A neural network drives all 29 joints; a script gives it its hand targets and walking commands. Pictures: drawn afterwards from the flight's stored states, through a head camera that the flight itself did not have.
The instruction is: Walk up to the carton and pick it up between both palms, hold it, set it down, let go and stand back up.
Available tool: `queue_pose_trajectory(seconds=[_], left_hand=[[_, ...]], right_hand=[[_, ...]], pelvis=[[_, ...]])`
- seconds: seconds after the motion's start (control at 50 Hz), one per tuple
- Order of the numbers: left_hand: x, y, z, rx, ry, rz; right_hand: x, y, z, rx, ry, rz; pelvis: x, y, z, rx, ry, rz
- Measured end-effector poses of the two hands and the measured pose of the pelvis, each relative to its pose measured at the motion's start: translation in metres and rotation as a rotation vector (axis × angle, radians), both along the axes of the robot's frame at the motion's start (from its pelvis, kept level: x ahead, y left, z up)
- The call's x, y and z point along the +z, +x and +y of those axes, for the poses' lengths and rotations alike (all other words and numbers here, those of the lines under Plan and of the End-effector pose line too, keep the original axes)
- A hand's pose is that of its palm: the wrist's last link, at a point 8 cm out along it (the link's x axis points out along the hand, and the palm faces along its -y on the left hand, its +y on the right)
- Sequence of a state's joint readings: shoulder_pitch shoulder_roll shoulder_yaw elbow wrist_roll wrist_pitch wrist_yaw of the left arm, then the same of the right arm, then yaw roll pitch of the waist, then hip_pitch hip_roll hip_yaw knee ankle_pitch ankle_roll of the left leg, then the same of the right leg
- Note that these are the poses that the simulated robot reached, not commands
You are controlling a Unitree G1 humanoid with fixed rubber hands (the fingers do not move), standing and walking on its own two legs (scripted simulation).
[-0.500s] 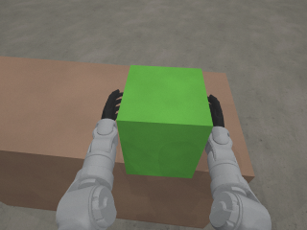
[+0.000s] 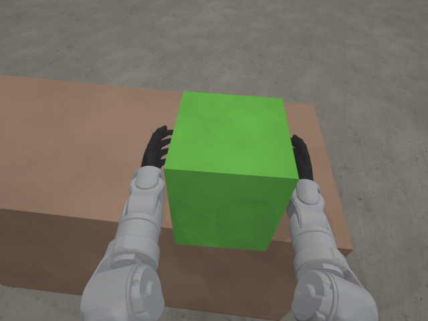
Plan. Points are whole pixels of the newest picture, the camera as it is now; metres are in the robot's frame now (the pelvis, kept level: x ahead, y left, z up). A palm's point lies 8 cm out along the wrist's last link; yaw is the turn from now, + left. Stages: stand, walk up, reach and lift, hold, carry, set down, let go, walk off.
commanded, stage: reach and lift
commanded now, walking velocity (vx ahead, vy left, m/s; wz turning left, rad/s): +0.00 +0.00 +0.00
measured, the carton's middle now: (226, 174) +0.41 -0.05 +0.06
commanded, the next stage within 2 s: none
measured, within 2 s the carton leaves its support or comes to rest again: leaves its support in 0.20 s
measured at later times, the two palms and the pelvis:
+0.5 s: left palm (158, 160) +0.40 +0.08 +0.12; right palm (316, 171) +0.36 -0.20 +0.12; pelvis -0.02 +0.00 +0.00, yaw -1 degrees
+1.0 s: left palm (145, 149) +0.39 +0.10 +0.16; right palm (311, 162) +0.36 -0.19 +0.14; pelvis -0.03 +0.00 +0.00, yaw +0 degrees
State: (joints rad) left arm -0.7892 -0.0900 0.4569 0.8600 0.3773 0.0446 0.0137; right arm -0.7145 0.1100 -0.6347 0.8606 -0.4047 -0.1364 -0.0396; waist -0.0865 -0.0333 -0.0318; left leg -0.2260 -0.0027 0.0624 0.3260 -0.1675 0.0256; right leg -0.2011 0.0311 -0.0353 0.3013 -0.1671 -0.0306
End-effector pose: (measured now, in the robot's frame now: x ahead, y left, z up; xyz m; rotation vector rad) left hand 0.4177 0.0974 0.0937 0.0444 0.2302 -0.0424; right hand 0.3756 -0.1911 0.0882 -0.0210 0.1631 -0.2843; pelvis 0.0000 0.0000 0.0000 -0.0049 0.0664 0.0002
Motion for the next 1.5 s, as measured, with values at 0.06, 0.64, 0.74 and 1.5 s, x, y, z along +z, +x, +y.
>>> queue_pose_trajectory(seconds=[0.06,0.64,0.74,1.5], left_hand=[[0.000,0.000,0.000,0.000,0.005,-0.004],[0.027,-0.019,-0.011,-0.007,-0.004,-0.046],[0.045,-0.019,-0.006,0.013,0.018,-0.081],[0.107,-0.056,0.036,0.100,0.050,-0.028]], right_hand=[[0.000,0.000,0.000,0.001,-0.004,-0.004],[0.026,-0.024,-0.010,-0.010,-0.055,-0.055],[0.036,-0.018,-0.006,0.008,-0.046,-0.089],[0.097,-0.029,0.034,0.089,0.045,-0.041]], pelvis=[[0.000,0.000,0.000,-0.001,-0.001,0.006],[0.000,-0.028,-0.003,-0.016,0.000,-0.012],[-0.001,-0.028,-0.002,-0.014,-0.001,0.007],[-0.002,-0.045,0.005,0.014,-0.005,-0.168]])
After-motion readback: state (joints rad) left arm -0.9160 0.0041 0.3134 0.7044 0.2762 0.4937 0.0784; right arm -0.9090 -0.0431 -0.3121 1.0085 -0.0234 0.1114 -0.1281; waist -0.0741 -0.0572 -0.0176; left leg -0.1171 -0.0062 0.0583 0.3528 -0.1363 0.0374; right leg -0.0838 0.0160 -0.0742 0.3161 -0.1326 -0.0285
